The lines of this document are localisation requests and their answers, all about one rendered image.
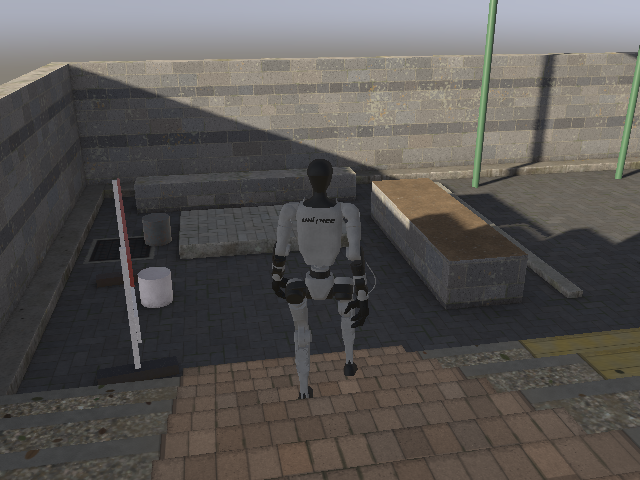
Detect robot right forearm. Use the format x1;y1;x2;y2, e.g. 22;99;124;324
350;246;369;301

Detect left robot hand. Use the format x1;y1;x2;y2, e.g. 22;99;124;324
272;277;289;299

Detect robot left upper arm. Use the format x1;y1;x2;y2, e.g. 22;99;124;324
275;202;299;257

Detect right robot hand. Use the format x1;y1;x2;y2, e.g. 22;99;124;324
344;298;369;328

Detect robot left forearm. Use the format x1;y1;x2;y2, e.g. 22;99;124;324
271;241;286;281

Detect left robot foot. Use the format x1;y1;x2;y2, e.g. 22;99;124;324
298;386;313;399

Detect robot left shin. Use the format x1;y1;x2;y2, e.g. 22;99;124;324
294;330;310;399

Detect robot right upper arm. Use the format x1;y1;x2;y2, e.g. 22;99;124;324
340;202;361;261

